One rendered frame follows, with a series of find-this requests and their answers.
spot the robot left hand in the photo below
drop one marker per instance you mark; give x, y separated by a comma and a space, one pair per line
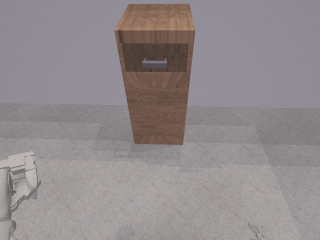
20, 170

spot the cabinet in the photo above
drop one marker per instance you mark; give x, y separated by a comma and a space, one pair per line
157, 101

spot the robot right hand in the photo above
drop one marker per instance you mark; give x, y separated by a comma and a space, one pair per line
260, 231

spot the left robot forearm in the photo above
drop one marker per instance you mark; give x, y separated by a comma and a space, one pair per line
7, 228

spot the drawer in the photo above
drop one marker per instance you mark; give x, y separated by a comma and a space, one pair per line
176, 55

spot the handle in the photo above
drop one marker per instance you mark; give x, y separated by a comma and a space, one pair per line
154, 63

